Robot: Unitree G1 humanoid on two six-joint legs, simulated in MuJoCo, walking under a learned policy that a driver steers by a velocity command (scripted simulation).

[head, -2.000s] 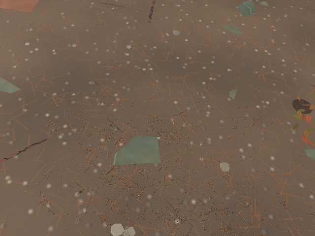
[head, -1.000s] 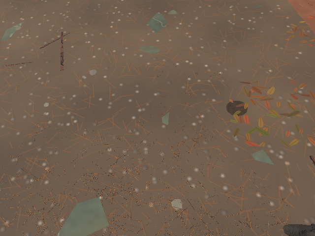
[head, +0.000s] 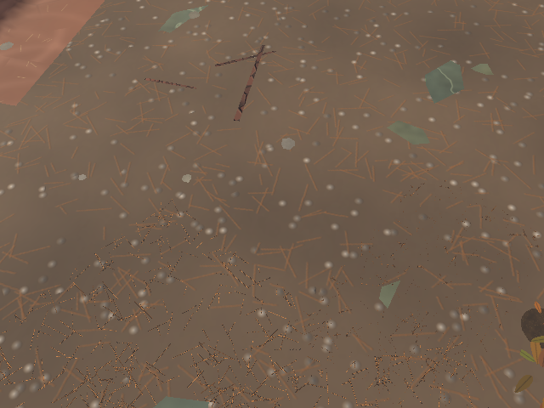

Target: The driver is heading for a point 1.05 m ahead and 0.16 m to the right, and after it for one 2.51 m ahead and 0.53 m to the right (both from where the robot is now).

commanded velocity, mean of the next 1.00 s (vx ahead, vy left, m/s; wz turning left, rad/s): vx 0.10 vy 0.00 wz -0.16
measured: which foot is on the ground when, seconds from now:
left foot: up 0.00-0.08, down 0.10-1.00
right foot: down 0.00-0.10, up 0.12-0.42, down 0.44-0.68, up 0.70-0.98, down 1.00-1.00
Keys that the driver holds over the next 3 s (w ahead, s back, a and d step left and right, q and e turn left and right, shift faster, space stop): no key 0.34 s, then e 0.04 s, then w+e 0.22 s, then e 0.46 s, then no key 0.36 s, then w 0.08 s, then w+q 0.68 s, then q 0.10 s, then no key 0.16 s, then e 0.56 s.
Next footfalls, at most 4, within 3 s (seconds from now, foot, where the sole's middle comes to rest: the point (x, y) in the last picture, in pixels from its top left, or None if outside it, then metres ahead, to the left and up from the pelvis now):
0.10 left None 0.03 0.14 -0.78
0.44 right None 0.03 -0.10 -0.78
1.00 right None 0.18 -0.14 -0.78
1.42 left None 0.24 0.09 -0.78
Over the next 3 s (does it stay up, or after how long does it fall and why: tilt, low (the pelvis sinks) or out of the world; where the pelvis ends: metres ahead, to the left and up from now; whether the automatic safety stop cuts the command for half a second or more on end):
stays up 0.62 -0.05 -0.01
